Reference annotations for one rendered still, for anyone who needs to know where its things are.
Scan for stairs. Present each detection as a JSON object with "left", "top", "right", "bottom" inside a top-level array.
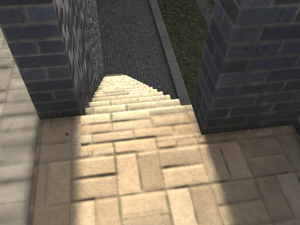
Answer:
[{"left": 85, "top": 73, "right": 181, "bottom": 115}]

